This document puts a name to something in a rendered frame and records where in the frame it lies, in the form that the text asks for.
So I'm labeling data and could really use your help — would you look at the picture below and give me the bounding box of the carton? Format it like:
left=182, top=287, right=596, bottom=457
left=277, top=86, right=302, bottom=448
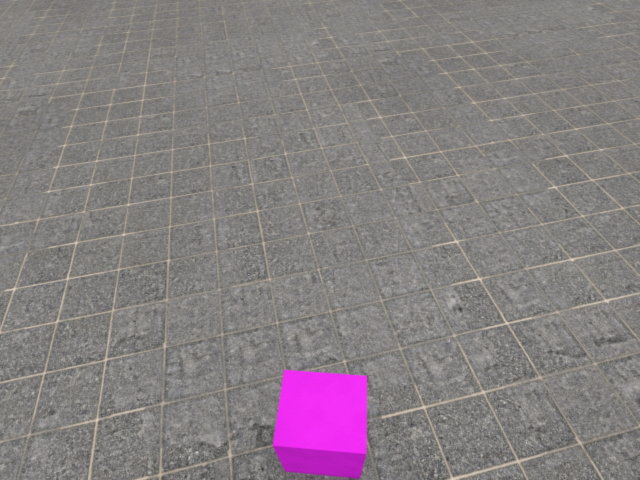
left=273, top=370, right=367, bottom=479

